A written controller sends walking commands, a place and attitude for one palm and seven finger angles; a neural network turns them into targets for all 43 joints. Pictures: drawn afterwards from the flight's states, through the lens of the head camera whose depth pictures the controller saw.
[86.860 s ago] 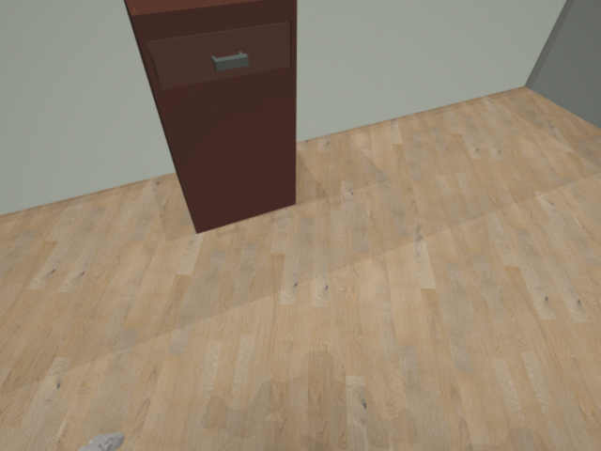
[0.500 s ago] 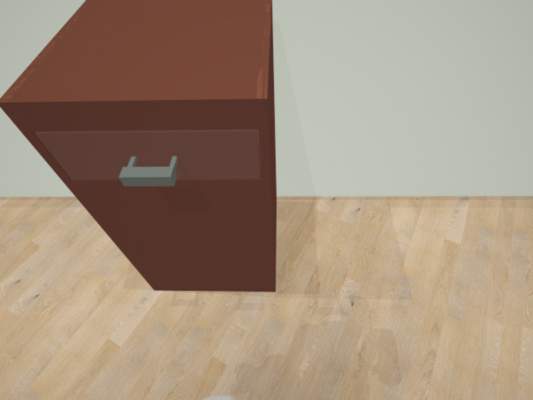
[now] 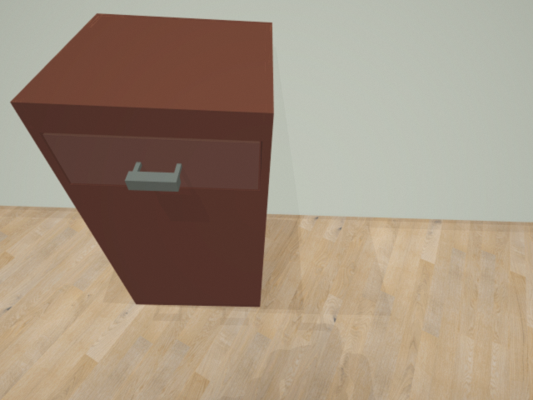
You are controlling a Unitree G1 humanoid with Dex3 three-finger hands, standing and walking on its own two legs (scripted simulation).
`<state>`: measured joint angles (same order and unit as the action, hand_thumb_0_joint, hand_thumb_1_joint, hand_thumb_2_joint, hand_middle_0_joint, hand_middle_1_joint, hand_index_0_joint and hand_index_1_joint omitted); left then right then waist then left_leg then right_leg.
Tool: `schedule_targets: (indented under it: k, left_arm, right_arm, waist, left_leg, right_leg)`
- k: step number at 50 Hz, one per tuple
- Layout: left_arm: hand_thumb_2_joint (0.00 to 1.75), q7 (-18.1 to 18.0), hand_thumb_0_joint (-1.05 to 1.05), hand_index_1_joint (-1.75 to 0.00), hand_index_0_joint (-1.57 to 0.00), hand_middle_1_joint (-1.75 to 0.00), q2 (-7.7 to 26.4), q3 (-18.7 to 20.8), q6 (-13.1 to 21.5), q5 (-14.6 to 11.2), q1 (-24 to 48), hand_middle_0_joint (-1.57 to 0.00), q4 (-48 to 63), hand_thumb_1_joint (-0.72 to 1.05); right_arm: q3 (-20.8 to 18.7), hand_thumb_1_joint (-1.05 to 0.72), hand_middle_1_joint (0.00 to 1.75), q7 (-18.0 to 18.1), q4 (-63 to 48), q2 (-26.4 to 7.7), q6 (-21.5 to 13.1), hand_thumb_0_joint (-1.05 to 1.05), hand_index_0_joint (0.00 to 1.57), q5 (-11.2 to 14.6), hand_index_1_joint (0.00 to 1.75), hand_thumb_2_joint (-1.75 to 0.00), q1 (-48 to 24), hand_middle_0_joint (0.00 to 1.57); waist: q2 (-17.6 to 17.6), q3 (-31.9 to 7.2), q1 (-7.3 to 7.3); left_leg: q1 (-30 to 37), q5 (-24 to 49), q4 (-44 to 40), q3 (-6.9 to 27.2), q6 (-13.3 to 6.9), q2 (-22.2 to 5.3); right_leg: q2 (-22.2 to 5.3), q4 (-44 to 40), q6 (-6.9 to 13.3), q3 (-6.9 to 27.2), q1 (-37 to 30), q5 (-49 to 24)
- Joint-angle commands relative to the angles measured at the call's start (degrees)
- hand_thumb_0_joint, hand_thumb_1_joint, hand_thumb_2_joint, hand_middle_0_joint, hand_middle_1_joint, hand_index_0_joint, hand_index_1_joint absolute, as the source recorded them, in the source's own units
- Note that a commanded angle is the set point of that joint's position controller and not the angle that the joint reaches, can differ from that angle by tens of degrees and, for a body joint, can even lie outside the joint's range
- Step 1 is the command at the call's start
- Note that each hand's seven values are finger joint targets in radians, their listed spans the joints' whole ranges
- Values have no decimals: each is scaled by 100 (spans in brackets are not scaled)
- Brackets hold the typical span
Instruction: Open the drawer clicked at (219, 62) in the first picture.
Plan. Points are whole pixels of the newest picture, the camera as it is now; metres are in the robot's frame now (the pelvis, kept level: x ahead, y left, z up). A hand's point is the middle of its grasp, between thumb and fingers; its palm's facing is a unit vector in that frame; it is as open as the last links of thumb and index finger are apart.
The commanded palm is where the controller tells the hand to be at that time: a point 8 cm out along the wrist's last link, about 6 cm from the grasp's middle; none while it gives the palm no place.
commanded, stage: look again from close up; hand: left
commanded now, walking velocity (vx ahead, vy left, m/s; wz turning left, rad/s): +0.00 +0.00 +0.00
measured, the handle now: (156, 174) +0.54 +0.27 -0.02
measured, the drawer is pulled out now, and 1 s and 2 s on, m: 0.00 0.00 0.00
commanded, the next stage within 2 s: raise the hand with hooked fingers in 0.58 s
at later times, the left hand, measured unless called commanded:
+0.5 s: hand out of the picture +0.03 +0.18 -0.18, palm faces +0.00 -0.98 -0.17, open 7.4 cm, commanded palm none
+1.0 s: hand (148, 327) +0.23 +0.19 -0.03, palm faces +0.00 -0.32 -0.95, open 8.1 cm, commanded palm +0.16 +0.22 -0.02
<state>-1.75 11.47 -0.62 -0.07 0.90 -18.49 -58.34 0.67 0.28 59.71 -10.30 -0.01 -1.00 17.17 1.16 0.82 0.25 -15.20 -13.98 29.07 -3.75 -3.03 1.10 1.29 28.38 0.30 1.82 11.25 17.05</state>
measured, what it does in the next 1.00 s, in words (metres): stands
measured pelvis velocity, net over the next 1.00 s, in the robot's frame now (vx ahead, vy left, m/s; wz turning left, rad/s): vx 0.00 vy -0.01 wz -0.04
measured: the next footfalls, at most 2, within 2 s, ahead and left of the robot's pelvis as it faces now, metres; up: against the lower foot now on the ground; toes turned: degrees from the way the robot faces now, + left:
none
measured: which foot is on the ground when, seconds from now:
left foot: down 0.00-1.00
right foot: down 0.00-1.00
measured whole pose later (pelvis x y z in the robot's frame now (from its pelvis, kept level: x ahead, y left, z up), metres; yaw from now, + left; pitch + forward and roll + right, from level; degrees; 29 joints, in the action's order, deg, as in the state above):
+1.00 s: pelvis +0.00 -0.01 -0.02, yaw -2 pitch +7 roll +3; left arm -20.7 15.9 -4.0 -1.7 47.3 -19.4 -4.7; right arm -1.0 -0.3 35.9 -14.3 -3.3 -1.2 8.8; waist -2.5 -7.3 -1.0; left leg -27.1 -18.5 38.7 -7.4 -2.5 2.0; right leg 2.4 44.2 3.9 1.9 30.0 21.0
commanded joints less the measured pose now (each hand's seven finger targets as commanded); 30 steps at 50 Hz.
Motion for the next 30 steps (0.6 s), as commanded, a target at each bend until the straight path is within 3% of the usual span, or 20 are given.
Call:
schedule_targets:
  k: [1, 7, 20, 30]
  left_arm:
    - [90, -16, 0, -30, -20, -30, 564, 89, 144, -1, -195, -20, 180, 90]
    - [90, -32, 0, -30, -20, -30, 515, 66, 134, 2, -221, -20, -9, 90]
    - [90, -58, 0, -30, -20, -30, 418, 63, 143, 5, -267, -20, -221, 90]
    - [90, -67, 0, -30, -20, -30, 387, 72, 138, 9, -271, -20, -268, 90]
  right_arm:
    - [-148, -90, 30, 89, -248, -731, -185, 0, 20, 20, 30, -90, -34, 20]
    - [-127, -90, 30, 109, -19, -694, -192, 0, 20, 38, 30, -90, 61, 20]
    - [-125, -90, 30, 144, 148, -621, -232, 0, 20, 46, 30, -90, 27, 20]
    - [-132, -90, 30, 164, 196, -593, -232, 0, 20, 46, 30, -90, -31, 20]
  waist:
    - [-123, 45, -58]
    - [-178, 216, -42]
    - [-105, 56, -38]
    - [-107, 113, -32]
  left_leg:
    - [78, -79, -822, 880, -109, -759]
    - [134, 137, -850, 849, -107, -773]
    - [554, 993, -720, 722, -114, -783]
    - [659, 1258, -693, 688, -94, -763]
  right_leg:
    - [-497, -463, 236, 461, 153, -407]
    - [-506, -448, 220, 433, 202, -522]
    - [-566, -416, 160, 399, 166, -1023]
    - [-586, -446, 148, 411, 163, -1182]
